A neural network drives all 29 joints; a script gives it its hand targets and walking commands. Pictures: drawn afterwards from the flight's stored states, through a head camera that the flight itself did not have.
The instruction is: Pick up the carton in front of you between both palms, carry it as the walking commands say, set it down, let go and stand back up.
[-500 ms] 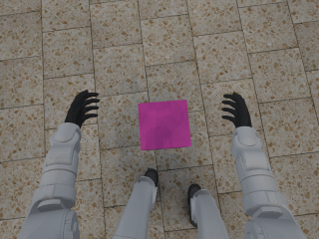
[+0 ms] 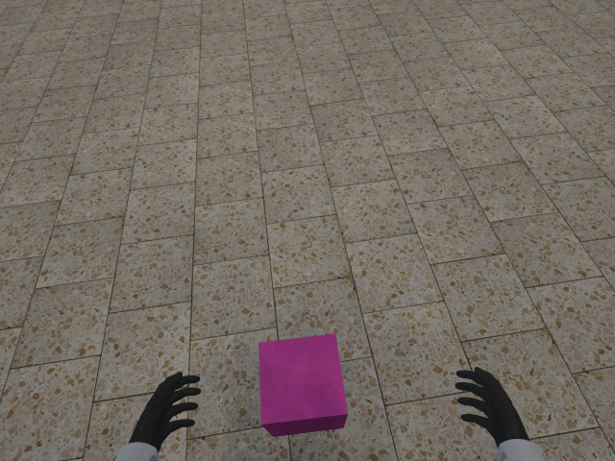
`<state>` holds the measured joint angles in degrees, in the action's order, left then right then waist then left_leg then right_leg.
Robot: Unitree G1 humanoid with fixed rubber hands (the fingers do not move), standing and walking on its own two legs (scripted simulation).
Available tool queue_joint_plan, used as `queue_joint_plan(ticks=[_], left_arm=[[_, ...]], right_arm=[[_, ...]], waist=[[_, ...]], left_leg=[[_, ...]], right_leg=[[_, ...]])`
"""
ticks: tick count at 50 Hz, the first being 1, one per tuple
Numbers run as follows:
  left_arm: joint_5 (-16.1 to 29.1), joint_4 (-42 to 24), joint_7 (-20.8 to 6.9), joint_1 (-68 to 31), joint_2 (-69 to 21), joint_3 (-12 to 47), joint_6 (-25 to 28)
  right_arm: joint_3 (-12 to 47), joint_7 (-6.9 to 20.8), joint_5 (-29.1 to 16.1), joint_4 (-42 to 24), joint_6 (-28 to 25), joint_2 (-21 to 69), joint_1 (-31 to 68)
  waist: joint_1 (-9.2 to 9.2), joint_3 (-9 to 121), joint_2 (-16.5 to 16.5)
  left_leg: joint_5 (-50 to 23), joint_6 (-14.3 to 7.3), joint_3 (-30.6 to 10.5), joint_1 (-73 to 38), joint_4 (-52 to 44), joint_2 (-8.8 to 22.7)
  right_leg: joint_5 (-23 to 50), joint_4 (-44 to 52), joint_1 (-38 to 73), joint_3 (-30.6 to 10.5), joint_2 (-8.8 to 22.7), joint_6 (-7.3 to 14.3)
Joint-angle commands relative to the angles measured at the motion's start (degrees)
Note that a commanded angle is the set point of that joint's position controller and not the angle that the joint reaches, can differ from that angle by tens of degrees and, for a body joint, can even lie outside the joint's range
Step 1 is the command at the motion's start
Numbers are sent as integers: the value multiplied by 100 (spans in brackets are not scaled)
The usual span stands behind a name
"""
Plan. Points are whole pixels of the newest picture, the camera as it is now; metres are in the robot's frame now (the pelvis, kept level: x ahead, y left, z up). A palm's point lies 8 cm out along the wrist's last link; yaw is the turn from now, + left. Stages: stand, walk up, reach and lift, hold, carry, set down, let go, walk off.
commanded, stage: let go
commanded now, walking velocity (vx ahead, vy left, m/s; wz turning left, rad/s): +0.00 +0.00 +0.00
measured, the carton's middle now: (303, 387) +0.36 +0.07 -0.65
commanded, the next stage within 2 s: stand in 0.52 s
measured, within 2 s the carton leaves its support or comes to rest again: neither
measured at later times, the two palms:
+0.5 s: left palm (148, 428) +0.17 +0.23 -0.05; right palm (529, 455) +0.17 -0.24 -0.07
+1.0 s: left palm out of the picture +0.13 +0.31 -0.10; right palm out of the picture +0.10 -0.28 -0.08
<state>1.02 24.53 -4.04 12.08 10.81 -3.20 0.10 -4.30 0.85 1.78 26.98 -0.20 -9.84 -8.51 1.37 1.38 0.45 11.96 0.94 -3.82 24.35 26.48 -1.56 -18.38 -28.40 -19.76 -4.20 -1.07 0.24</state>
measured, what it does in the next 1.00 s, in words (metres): stands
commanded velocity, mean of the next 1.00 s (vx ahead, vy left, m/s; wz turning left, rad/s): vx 0.00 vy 0.00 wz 0.00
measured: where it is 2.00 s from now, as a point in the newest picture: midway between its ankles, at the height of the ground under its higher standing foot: outside the picture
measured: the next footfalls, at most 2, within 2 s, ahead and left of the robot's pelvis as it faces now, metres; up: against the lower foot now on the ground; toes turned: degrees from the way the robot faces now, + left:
none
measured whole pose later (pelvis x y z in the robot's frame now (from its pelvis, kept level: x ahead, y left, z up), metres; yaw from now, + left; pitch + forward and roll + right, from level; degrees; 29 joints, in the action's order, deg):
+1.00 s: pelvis +0.00 +0.03 +0.00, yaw -3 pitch -1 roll +0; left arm -2.2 42.4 1.0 13.3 20.5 -0.9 -0.1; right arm -1.5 -1.2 2.4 47.0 0.3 -19.9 -10.5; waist -0.6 0.1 -2.4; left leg 15.4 -1.5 -0.5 12.6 28.6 -1.8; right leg -18.8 -26.1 -6.8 -6.2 0.0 -1.9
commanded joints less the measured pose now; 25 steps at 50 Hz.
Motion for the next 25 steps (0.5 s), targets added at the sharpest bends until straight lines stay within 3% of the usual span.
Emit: queue_joint_plan(ticks=[1,3,4,5,6,7,8,9,10,11,12,13,14,15,16,17,18,19,20,21,22,23,24,25], left_arm=[[63,-415,22,56,513,20,-6],[-12,-631,36,4,680,-161,-126],[32,-472,35,88,619,-16,-209],[-158,-661,-32,-104,942,-321,-255],[-120,-563,-28,-223,881,-193,-308],[-132,-722,-55,-421,674,-63,-359],[-166,-614,-36,-164,762,-203,-397],[-127,-515,-19,-98,773,-169,-441],[-183,-538,-31,-48,748,-39,-524],[-135,-645,14,-52,606,-102,-561],[-185,-362,28,162,794,-193,-598],[-124,-345,50,97,621,-100,-622],[-262,-587,37,-86,872,-275,-608],[-200,-572,10,-157,694,-130,-584],[-204,-604,13,-42,742,-185,-552],[-162,-398,17,131,594,-98,-625],[-222,-619,-15,-90,659,-203,-634],[-203,-583,13,-32,610,-148,-648],[-154,-611,23,86,670,-179,-610],[-371,-1056,203,-200,1087,-245,-836],[-276,-1230,251,-462,937,-89,-889],[-199,-699,275,96,746,85,-917],[-231,-909,344,29,936,-131,-920],[-292,-953,331,-36,916,-125,-965]], right_arm=[[58,63,-104,-673,-49,-645,64],[119,146,-179,-625,82,-594,-157],[36,167,-115,-646,211,-580,-265],[-57,180,-112,-844,245,-762,14],[180,236,-222,-620,288,-449,-271],[250,210,-241,-812,289,-346,-155],[0,208,-151,-723,335,-695,-164],[206,219,-190,-692,362,-446,-200],[120,236,-329,-777,405,-658,-233],[303,270,-293,-634,446,-479,-254],[11,257,-80,-847,536,-803,-222],[133,217,-116,-723,515,-775,-182],[231,275,-237,-768,531,-503,-208],[-31,215,-146,-520,543,-770,-262],[14,240,-132,-695,553,-729,-137],[113,254,-188,-503,629,-643,-377],[71,256,-199,-777,634,-684,-308],[102,237,-175,-747,576,-648,-106],[82,260,-157,-674,598,-743,-171],[-52,82,-221,-382,380,-769,-500],[177,27,-394,-548,287,-501,-586],[146,-14,-292,-382,295,-671,-615],[269,-26,-329,-346,278,-534,-515],[163,-17,-334,-501,251,-732,-480]], waist=[[-46,659,-328],[104,416,-410],[-116,188,-455],[-35,215,-173],[-112,-42,-514],[-196,66,-479],[-154,-33,-495],[-103,-111,-260],[-218,-83,-152],[66,-132,-162],[-103,-11,-476],[8,-170,-310],[47,-135,-183],[-176,-301,-302],[-50,-94,-286],[-84,-151,-322],[-242,62,-199],[0,109,-184],[85,208,-166],[-104,434,-191],[-245,585,-221],[-174,255,-159],[27,359,-285],[-60,358,-134]], left_leg=[[-1563,88,428,-1916,-186,-187],[-1217,117,468,-1914,-249,-230],[-970,63,463,-2109,-345,-242],[-1108,65,511,-2002,-284,-260],[-893,13,524,-2198,-286,-338],[-947,32,507,-2272,-203,-329],[-1073,40,499,-2408,-247,-335],[-1160,16,435,-2197,-255,-273],[-1147,76,488,-2604,-87,-280],[-1248,82,475,-2303,-161,-289],[-1137,17,439,-2488,-172,-228],[-1363,50,471,-2308,-198,-288],[-1268,26,452,-2478,-191,-275],[-1165,74,521,-2304,-148,-308],[-1377,-9,426,-2317,-256,-283],[-1457,47,469,-2320,-168,-291],[-1626,55,431,-2571,-91,-245],[-1743,51,389,-2346,-137,-248],[-1675,66,413,-2325,-129,-234],[-1880,75,376,-2122,106,-331],[-1746,34,415,-2187,137,-380],[-1617,57,438,-2035,17,-376],[-2073,12,315,-1922,26,-345],[-1726,87,423,-2038,122,-332]], right_leg=[[1796,762,346,283,-104,-190],[1419,915,523,207,-5,-182],[1258,942,420,282,-60,-214],[1365,984,553,220,49,-217],[1422,1084,441,187,91,-236],[1395,1118,354,127,136,-186],[1482,1065,352,159,115,-212],[1628,1045,422,146,134,-183],[1458,1030,204,141,134,-202],[1519,1013,387,176,107,-155],[1761,929,607,172,83,-239],[1980,957,587,208,99,-195],[1673,942,559,200,84,-236],[1843,971,546,164,70,-246],[2163,853,760,213,4,-270],[2348,826,784,157,2,-248],[2459,789,751,193,34,-273],[2482,801,862,175,31,-233],[2325,731,1026,171,-14,-246],[3430,411,1278,87,39,-202],[3625,415,1172,60,107,-234],[3240,405,995,138,38,-283],[3618,366,966,101,43,-257],[3231,394,1081,120,47,-220]])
